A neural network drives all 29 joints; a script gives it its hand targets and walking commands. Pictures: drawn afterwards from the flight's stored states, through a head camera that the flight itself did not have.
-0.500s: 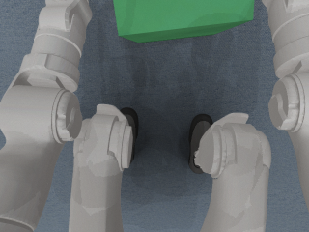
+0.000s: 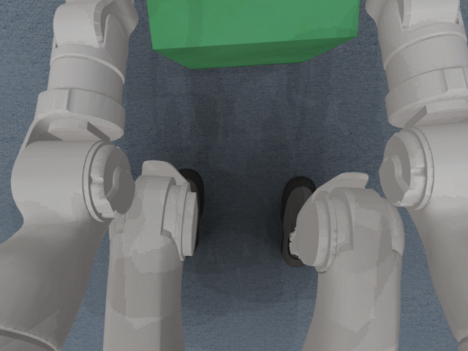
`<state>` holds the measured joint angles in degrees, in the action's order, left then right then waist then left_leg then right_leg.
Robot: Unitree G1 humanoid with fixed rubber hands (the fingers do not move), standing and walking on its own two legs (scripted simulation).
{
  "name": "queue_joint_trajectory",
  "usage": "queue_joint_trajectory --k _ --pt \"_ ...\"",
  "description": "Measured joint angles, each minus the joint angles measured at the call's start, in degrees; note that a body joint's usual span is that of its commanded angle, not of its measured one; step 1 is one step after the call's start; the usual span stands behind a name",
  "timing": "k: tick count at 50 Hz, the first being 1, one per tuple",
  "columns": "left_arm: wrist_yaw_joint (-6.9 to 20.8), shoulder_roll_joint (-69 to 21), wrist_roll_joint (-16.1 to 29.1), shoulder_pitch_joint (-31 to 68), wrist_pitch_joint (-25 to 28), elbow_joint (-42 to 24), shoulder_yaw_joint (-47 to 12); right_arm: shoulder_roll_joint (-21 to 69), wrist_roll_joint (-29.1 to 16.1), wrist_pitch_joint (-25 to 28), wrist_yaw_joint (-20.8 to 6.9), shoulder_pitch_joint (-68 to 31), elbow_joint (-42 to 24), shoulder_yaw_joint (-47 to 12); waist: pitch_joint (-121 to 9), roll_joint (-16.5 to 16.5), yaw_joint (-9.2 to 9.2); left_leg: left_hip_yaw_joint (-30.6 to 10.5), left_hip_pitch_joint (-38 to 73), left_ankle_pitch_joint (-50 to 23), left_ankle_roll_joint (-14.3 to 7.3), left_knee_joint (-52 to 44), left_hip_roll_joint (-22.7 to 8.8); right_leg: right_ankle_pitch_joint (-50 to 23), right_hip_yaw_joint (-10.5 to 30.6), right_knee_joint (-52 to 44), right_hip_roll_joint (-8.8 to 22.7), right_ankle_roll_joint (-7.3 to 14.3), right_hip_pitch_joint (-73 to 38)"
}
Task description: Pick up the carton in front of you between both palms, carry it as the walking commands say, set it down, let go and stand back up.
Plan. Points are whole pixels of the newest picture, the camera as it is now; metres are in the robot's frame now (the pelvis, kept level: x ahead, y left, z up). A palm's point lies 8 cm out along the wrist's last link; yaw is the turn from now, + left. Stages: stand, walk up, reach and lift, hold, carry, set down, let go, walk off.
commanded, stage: reach and lift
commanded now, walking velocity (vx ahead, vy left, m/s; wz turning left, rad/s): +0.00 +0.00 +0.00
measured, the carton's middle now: out of the picture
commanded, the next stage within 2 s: none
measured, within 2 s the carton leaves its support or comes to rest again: neither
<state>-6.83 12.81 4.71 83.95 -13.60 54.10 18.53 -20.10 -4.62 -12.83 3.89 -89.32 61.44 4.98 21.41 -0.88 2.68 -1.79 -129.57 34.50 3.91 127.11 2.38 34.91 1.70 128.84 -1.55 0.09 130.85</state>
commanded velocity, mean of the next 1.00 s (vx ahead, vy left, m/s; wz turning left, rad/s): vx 0.00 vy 0.00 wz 0.00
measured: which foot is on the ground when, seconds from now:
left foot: down 0.00-1.00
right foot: down 0.00-1.00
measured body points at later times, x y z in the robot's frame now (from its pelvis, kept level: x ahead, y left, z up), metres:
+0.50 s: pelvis -0.02 +0.01 +0.11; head +0.27 -0.01 +0.45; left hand +0.51 +0.15 +0.03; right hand +0.52 -0.15 +0.04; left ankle +0.11 +0.14 -0.33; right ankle +0.10 -0.12 -0.33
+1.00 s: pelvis +0.02 +0.01 +0.23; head +0.22 -0.01 +0.63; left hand +0.48 +0.15 +0.19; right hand +0.47 -0.15 +0.18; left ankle +0.11 +0.14 -0.33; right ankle +0.10 -0.12 -0.33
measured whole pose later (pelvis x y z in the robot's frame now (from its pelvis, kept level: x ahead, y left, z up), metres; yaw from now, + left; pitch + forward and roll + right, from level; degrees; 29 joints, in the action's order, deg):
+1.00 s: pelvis +0.02 +0.01 +0.23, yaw -3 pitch +38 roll +1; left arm -2.4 -5.0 -12.9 45.4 -23.1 33.4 27.9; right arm 3.1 14.6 -23.7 0.9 -47.9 36.5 24.1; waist -14.4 0.0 1.5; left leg -3.3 -93.0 27.7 2.5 83.1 2.3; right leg 27.1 3.4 83.4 -2.8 -1.3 93.9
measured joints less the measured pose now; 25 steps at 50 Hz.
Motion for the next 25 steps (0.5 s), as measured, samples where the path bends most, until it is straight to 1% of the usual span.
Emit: queue_joint_trajectory --k 2,3,5,8,10,15,18,21,25 --pt "-2.75 -1.04 0.92 -2.43 -0.91 -2.91 -0.65 1.33 -0.41 -1.18 2.38 2.87 -3.41 -0.36 -2.34 -0.22 0.12 -0.31 -0.48 -0.01 0.3 -0.45 0.52 -0.02 0.15 -0.59 -0.25 -0.22 0.43" --pt "-4.53 -1.94 1.19 -3.85 -1.33 -4.7 -0.62 2.3 -0.26 -1.93 4.14 4.28 -5.2 -0.25 -3.64 -0.33 0.13 -0.5 -0.54 -0.05 0.42 -0.84 0.9 -0.08 0.29 -1.04 -0.42 -0.41 0.49" --pt "-4.42 -3.26 0.98 -7.2 -2.26 -8.24 0.4 3.63 0.76 -3.24 3.96 7.22 -8.55 1.28 -6.6 -0.5 0.04 -0.88 -0.45 -0.15 0.67 -1.9 1.66 -0.34 0.66 -2.27 -0.86 -0.89 0.4" --pt "-3.73 -5.48 -0.89 -12.16 -3.48 -12.04 2.15 6.25 3.44 -5.23 3.0 11.24 -12.1 4.75 -12.53 -0.64 -0.36 -1.3 -0.08 -0.23 1.18 -4.24 2.29 -1.09 1.18 -4.91 -1.41 -1.79 0.11" --pt "-2.87 -7.02 -3.2 -14.3 -4.17 -12.91 4.1 8.14 5.89 -6.23 2.06 13.19 -13.0 7.71 -16.36 -0.62 -0.72 -1.2 0.53 -0.77 0.8 -6.23 2.04 -1.82 1.39 -7.2 -1.66 -2.19 -0.64" --pt "0.04 -10.91 -12.17 -15.6 -6.06 -11.29 11.21 11.49 13.14 -7.73 -0.78 15.48 -11.18 15.64 -23.33 0.34 -1.01 -0.72 3.53 -2.95 -0.43 -12.61 1.03 -4.36 1.92 -14.05 -2.25 -2.55 -3.62" --pt "1.23 -12.48 -16.55 -15.99 -7.2 -11.26 13.96 12.66 16.79 -8.31 -2.17 16.19 -10.53 18.91 -25.5 1.06 -0.82 -0.55 5.47 -4.41 -0.73 -16.52 0.6 -6.02 2.16 -18.05 -2.47 -2.5 -5.47" --pt "2.08 -13.34 -18.78 -16.73 -8.04 -12.43 15.2 13.77 19.12 -8.66 -2.99 16.85 -11.11 20.78 -26.67 1.44 -0.69 -0.58 7.07 -5.78 -0.78 -19.85 0.49 -7.35 2.22 -21.37 -2.45 -2.4 -7.1" --pt "2.83 -13.76 -19.32 -17.89 -9.11 -14.93 15.22 15.21 20.41 -9.25 -3.38 17.88 -13.35 21.8 -27.36 1.44 -0.83 -0.88 8.86 -7.11 -0.66 -23.23 0.75 -8.4 2.05 -24.65 -2.08 -2.24 -9.06"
